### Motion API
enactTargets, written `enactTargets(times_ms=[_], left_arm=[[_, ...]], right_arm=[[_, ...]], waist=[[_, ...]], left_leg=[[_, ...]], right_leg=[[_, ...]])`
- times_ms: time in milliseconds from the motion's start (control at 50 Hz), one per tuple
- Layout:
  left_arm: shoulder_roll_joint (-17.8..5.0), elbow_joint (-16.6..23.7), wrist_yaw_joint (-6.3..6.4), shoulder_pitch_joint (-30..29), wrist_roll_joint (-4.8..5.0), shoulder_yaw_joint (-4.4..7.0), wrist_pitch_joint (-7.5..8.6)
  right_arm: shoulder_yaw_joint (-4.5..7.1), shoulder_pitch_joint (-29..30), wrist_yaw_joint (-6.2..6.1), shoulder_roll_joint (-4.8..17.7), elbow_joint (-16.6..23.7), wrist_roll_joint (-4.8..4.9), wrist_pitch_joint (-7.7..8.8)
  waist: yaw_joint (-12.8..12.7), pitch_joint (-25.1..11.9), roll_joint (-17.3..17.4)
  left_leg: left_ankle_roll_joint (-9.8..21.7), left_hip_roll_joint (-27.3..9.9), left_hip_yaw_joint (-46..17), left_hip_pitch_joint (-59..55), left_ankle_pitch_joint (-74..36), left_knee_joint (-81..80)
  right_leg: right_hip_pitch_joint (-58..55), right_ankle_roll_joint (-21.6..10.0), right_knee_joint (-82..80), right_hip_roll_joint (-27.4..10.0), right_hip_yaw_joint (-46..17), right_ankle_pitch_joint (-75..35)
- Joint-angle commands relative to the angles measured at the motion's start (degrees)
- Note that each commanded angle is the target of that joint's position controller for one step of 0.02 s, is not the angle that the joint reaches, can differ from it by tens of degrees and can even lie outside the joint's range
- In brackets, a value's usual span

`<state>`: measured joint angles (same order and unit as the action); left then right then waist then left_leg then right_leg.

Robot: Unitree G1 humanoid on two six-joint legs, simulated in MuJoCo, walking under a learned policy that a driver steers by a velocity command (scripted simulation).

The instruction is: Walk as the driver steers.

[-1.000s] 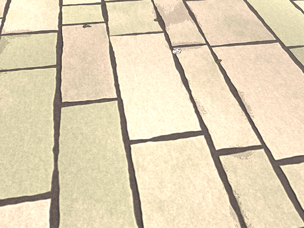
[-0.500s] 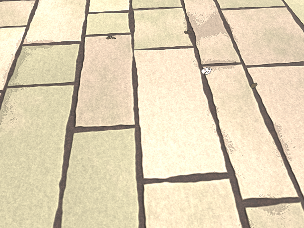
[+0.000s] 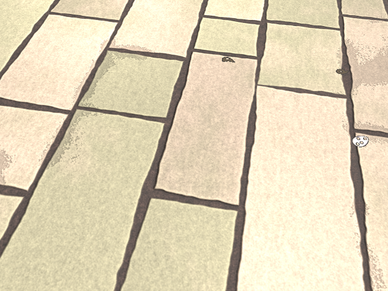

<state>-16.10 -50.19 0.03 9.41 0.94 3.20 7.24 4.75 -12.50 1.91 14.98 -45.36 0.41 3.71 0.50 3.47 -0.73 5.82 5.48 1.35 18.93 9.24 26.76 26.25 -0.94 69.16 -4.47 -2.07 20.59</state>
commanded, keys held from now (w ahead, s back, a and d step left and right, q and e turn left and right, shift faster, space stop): w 0.16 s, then w+e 0.48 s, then e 0.10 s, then no key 0.26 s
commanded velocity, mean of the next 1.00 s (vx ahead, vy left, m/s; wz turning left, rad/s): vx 0.41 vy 0.00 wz -0.19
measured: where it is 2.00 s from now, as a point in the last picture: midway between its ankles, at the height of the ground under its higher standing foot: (230, 243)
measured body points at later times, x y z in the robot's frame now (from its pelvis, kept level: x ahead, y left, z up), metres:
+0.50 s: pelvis +0.30 -0.07 +0.00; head +0.33 -0.08 +0.45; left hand +0.44 +0.20 -0.11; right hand +0.37 -0.35 -0.13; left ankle +0.19 +0.07 -0.64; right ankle +0.37 -0.15 -0.73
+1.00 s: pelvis +0.54 -0.06 +0.00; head +0.58 -0.07 +0.44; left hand +0.71 +0.19 -0.13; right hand +0.65 -0.35 -0.09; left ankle +0.66 +0.01 -0.73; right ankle +0.43 -0.17 -0.66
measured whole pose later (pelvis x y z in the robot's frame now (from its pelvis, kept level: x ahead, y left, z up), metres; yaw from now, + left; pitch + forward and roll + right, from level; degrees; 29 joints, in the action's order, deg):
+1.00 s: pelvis +0.54 -0.06 +0.00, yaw -17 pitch +2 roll +0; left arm -17.2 -43.7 1.8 14.8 0.7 3.2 -1.3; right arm 1.7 -5.3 0.7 13.2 -39.8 -1.5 3.8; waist -1.1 2.3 -1.3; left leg 1.6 2.1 -0.6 23.9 5.1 27.0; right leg 24.2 3.1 64.4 3.1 -6.1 31.5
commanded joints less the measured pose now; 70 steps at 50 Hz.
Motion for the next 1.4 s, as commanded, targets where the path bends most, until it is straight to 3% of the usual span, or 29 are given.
enactTargets(times_ms=[20, 160, 260, 320, 360, 380, 400, 420, 460, 480, 500, 560, 660, 740, 820, 840, 860, 880, 900, 940, 1000, 1060, 1120, 1160, 1180, 1200, 1220, 1240, 1400], left_arm=[[-5.36, 2.57, 0.10, 3.61, -0.91, 1.68, -0.74], [-2.43, 6.24, -0.32, -9.47, -1.01, 0.38, -0.92], [-3.87, 8.06, -1.80, -13.86, 0.06, 0.19, -0.35], [-5.14, 8.30, -3.00, -11.28, 0.26, 0.50, -0.14], [-7.98, 5.58, -2.89, -1.05, 0.10, 2.16, -0.54], [-10.50, 3.67, -2.56, 7.59, -0.20, 3.27, -0.88], [-15.82, 3.30, -2.34, 13.94, -0.71, 4.70, -1.15], [-12.66, 2.51, -2.59, 15.32, 0.41, 3.82, -1.46], [-8.32, 4.73, -2.17, 8.55, 0.19, 2.54, -1.76], [-7.29, 5.50, -2.10, 5.55, -0.24, 2.12, -1.88], [-6.16, 6.27, -1.93, 3.95, -0.72, 1.59, -1.81], [-7.11, 7.06, -1.22, 3.65, -0.46, 1.84, -1.95], [-9.42, 6.62, 0.37, 7.57, 0.45, 2.76, -2.72], [-8.99, 5.63, 1.41, 12.18, 0.84, 2.96, -4.94], [-7.43, 7.35, 2.36, 9.57, -0.03, 2.66, -6.01], [-6.41, 8.31, 2.26, 8.30, -0.22, 2.29, -5.86], [-3.94, 10.20, 2.10, 7.75, -1.21, 1.28, -5.46], [-0.85, 8.51, 1.60, 20.91, -0.81, 0.29, -5.04], [-7.02, 7.24, 1.16, 23.69, -0.16, 0.90, -5.29], [-9.44, 8.41, 1.83, 11.64, 0.15, 1.92, -7.41], [-4.91, 8.86, 2.12, 10.67, -0.52, 1.11, -9.58], [-2.48, 8.34, 2.02, 10.44, -1.14, 0.18, -8.89], [-3.45, 7.84, 1.62, 9.66, -1.21, 0.48, -8.99], [-4.08, 8.79, 1.45, 7.28, -2.39, 0.51, -9.08], [-6.17, 9.97, 1.69, 6.29, -2.94, 0.72, -9.04], [-9.38, 9.64, 1.84, 4.38, -2.34, 1.47, -9.12], [-5.99, 9.32, 1.52, 3.90, -2.22, 0.89, -8.75], [-4.08, 9.14, 1.37, 3.36, -2.61, 0.27, -8.21], [-3.86, 8.25, 1.54, 4.94, -1.58, 0.09, -6.06]], right_arm=[[1.27, 0.25, -0.77, 6.48, 4.20, -0.20, 1.34], [1.36, -5.88, -2.39, 8.20, 1.44, 0.27, 1.27], [1.38, -8.93, -2.37, 8.49, -1.28, -0.05, 1.15], [1.75, -7.75, -2.98, 9.54, -1.74, -0.14, 0.39], [1.71, -5.52, -3.31, 10.11, -1.09, -0.44, -0.33], [1.12, -5.43, -3.61, 9.25, -0.11, -0.86, -0.49], [-0.32, -11.55, -3.05, 4.84, 1.57, -1.35, 0.57], [-1.09, -11.01, -2.39, 4.13, 1.12, -0.98, 2.15], [-0.54, -1.93, -1.51, 8.37, 3.87, 1.45, 4.27], [-0.37, 0.34, -1.74, 8.21, 4.47, 0.37, 4.59], [0.12, 0.27, -2.12, 8.50, 4.74, -0.84, 4.31], [0.04, -1.28, -2.65, 6.75, 5.42, -1.42, 2.89], [-0.80, 8.29, -2.97, 4.21, 8.80, -1.44, 2.49], [-0.83, 13.61, -2.06, 4.12, 10.93, -0.78, 2.99], [0.05, 8.59, -1.31, 6.60, 9.70, -1.36, 3.83], [0.33, 4.88, -1.51, 7.62, 9.05, -2.19, 4.32], [0.73, -0.96, -1.93, 10.73, 8.88, -3.55, 4.51], [0.76, -2.74, -1.85, 11.70, 8.35, -3.55, 3.44], [0.68, -3.34, -1.44, 9.40, 8.10, -1.07, 2.34], [-1.04, 2.52, -1.51, 4.98, 9.09, -1.25, 0.83], [-1.68, 8.48, -1.07, 4.78, 8.10, -2.33, -0.33], [-1.06, 7.81, -1.34, 6.06, 6.80, -1.88, -0.77], [-1.20, 7.82, -1.65, 6.40, 6.05, -0.96, -1.54], [-2.06, 5.86, -1.50, 4.58, 4.82, -0.87, -1.64], [-2.53, 4.68, -1.29, 3.50, 4.28, -1.51, -1.41], [-2.31, 2.21, -1.09, 3.59, 4.34, -1.79, -1.25], [-2.34, 4.10, -1.27, 3.72, 4.03, -2.07, -1.28], [-2.20, 4.78, -1.45, 3.85, 3.93, -1.78, -1.36], [-1.86, 2.45, -2.22, 3.74, 0.77, -1.11, -1.49]], waist=[[-2.15, -7.00, 1.13], [2.81, -2.76, 4.28], [4.57, -0.02, 5.25], [2.13, -1.52, 5.94], [-3.47, -8.43, 5.86], [-6.96, -14.27, 3.04], [-5.02, -21.78, -9.25], [-5.60, -24.39, -13.97], [-5.74, -11.33, -3.94], [-3.86, -6.83, 0.38], [-1.98, -5.53, 0.91], [0.22, -5.13, -2.42], [-2.56, -3.37, -2.98], [-4.58, -5.00, -4.76], [-1.43, -7.51, -6.11], [0.69, -10.20, -5.17], [2.79, -17.94, 0.75], [-1.79, -25.99, 16.33], [-1.18, -28.90, 13.18], [0.69, -16.30, 3.59], [-3.12, -7.75, 7.55], [-2.42, -10.70, 9.70], [-2.84, -11.70, 8.38], [-2.83, -8.78, 6.61], [-2.04, -7.62, 3.28], [1.46, -5.09, -4.03], [0.11, -4.04, -5.20], [0.10, -2.49, -5.37], [-0.30, -4.67, -0.99]], left_leg=[[11.64, -16.30, -18.21, -10.23, -17.87, -14.21], [6.80, -11.66, -8.94, -8.04, -13.15, -16.39], [6.04, -17.36, -9.70, -19.36, -12.25, -14.89], [4.06, -19.20, -7.70, -25.18, -25.45, -10.09], [2.01, -16.45, -3.60, -24.36, -44.41, 2.75], [0.02, -14.09, -1.34, -16.76, -39.37, 15.72], [-4.72, -5.62, 0.73, 5.87, -14.81, 38.27], [-5.65, -0.37, -5.63, 19.03, 21.81, 48.18], [-3.62, -6.82, -8.13, 26.14, 14.88, 49.40], [-3.68, -8.76, -7.27, 24.33, 11.64, 44.08], [-4.09, -10.38, -7.25, 20.57, 9.40, 39.78], [-6.46, -11.02, -5.96, 16.40, 7.93, 32.31], [-8.96, -7.62, -4.32, 13.59, -9.32, 12.27], [-8.63, -2.83, -3.82, 8.28, -14.55, 3.07], [-5.50, -3.61, -5.13, 3.79, -13.61, -3.04], [-3.48, -5.80, -5.08, -3.52, -21.58, -6.20], [0.64, -15.74, -13.00, -18.78, -42.16, -1.43], [13.26, -30.96, -30.05, -36.10, -60.62, 3.17], [14.38, -32.23, -36.74, -34.90, -41.96, 1.04], [9.02, -24.25, -25.86, -21.33, -23.83, -3.18], [6.10, -16.44, -15.26, -1.87, -15.91, -9.18], [7.10, -15.63, -11.98, -1.90, -20.79, -8.78], [6.25, -16.07, -12.36, -1.32, -7.17, -8.27], [1.64, -13.65, -11.91, 3.45, 8.90, -8.78], [-1.60, -11.59, -10.25, 6.01, 15.60, -6.67], [-4.20, -7.01, -5.30, 4.38, 15.78, -5.31], [-5.73, -6.17, -3.51, -1.48, 11.08, -2.88], [-5.80, -6.19, -3.51, -3.17, 8.44, -1.84], [-4.70, -7.25, -4.11, -5.82, -4.15, 0.87]], right_leg=[[8.00, 1.55, -5.48, -3.83, -1.67, -3.93], [6.51, 3.11, -33.09, -0.37, 1.60, -28.06], [11.88, -0.52, -38.68, 0.17, 1.47, -26.06], [9.77, -3.67, -39.62, 1.76, 2.26, -18.15], [-5.10, -6.22, -40.38, 6.34, 5.63, -16.91], [-19.36, -8.59, -39.32, 3.36, 0.44, -19.52], [-41.08, -18.34, -40.97, -9.97, -25.31, -13.72], [-48.41, -21.91, -50.89, -14.59, -43.94, -4.50], [-36.30, -16.75, -53.09, -11.26, -31.96, -0.28], [-27.68, -15.74, -54.28, -9.27, -26.89, -5.73], [-22.20, -15.23, -55.60, -7.68, -23.83, -11.24], [-15.45, -15.86, -57.41, -5.11, -18.65, -21.20], [-11.26, -12.01, -56.17, -0.10, -11.96, -27.15], [-13.64, -8.80, -49.54, 0.95, -13.76, -32.81], [-21.00, -6.52, -39.31, -0.66, -18.26, -35.14], [-19.98, -4.58, -33.31, 1.87, -16.86, -36.22], [-12.54, -2.30, -19.90, 5.21, -13.68, -23.21], [2.34, 1.38, -2.67, 13.52, -10.29, 21.26], [6.50, 2.17, 3.44, 9.08, -10.92, 21.13], [9.13, 4.48, 4.42, 6.04, -7.32, 13.37], [-1.78, 5.29, -10.53, 3.36, -3.34, 8.43], [-9.23, 5.23, -23.68, 3.42, -0.62, 3.57], [-15.71, 3.52, -34.85, 3.80, 0.61, -7.00], [-20.18, 0.98, -42.16, 2.74, -0.95, -12.19], [-21.36, -1.03, -44.17, -1.92, -5.97, -13.02], [-14.55, -3.57, -44.42, -3.27, -7.51, -4.10], [-7.93, -3.70, -46.76, -1.79, -7.03, 6.08], [-5.50, -2.50, -47.70, -0.77, -6.49, 8.16], [-9.97, -0.67, -42.65, 0.94, -4.28, -10.51]])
